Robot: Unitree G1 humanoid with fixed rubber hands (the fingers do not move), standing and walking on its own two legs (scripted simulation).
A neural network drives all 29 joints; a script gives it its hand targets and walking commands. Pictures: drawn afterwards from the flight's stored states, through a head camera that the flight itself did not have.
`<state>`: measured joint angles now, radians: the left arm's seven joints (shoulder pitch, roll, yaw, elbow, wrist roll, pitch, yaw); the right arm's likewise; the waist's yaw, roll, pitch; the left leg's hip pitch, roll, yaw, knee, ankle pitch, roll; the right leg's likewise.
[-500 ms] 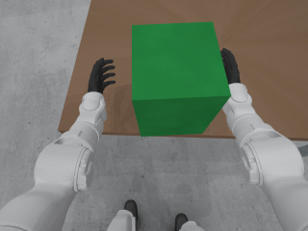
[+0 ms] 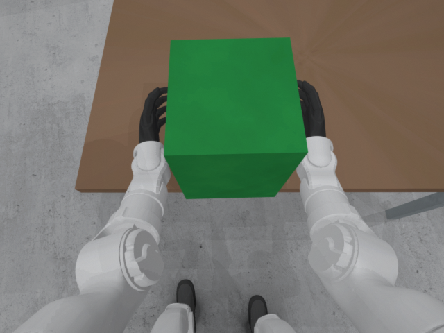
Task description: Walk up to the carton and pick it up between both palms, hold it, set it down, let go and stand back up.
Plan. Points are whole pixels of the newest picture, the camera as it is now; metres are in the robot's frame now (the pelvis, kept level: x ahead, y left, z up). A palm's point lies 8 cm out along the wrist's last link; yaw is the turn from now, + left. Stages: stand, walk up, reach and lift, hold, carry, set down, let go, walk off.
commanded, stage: reach and lift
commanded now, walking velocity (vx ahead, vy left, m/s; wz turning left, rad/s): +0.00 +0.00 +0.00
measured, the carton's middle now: (230, 130) +0.47 +0.00 -0.04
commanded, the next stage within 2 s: none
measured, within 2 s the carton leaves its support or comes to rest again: neither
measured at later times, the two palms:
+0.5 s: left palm (150, 137) +0.43 +0.15 +0.00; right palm (311, 131) +0.45 -0.14 +0.00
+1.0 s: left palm (150, 137) +0.43 +0.15 +0.00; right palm (311, 131) +0.45 -0.14 +0.00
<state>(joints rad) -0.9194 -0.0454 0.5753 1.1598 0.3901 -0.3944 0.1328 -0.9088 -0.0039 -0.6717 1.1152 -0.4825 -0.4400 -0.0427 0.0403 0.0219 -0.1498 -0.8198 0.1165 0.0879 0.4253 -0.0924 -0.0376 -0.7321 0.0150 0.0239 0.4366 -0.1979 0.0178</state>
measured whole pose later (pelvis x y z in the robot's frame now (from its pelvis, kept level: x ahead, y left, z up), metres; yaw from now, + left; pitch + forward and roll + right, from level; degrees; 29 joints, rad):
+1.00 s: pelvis +0.01 -0.01 +0.01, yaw +1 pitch +27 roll -1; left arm -0.84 -0.07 0.61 1.10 0.47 -0.40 0.10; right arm -0.84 0.06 -0.74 1.08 -0.54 -0.47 -0.03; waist 0.03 0.00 -0.15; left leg -0.75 0.11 0.08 0.37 -0.08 -0.04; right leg -0.66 0.01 0.01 0.39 -0.20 0.01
